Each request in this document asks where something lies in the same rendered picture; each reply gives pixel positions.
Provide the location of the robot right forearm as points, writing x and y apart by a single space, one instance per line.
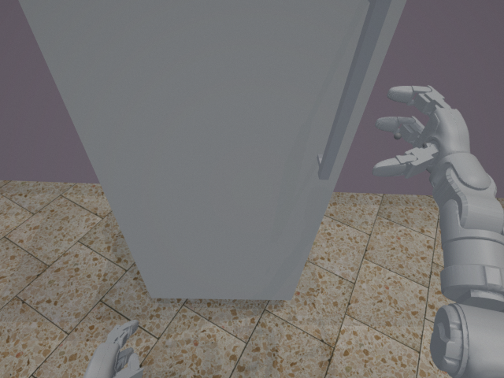
471 221

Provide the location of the right robot upper arm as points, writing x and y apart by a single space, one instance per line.
468 341

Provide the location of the handle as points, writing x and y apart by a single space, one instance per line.
370 33

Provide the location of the fridge door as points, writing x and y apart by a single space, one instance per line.
203 119

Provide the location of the robot right hand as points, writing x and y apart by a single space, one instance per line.
446 132

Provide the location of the robot left hand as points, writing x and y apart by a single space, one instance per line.
107 360

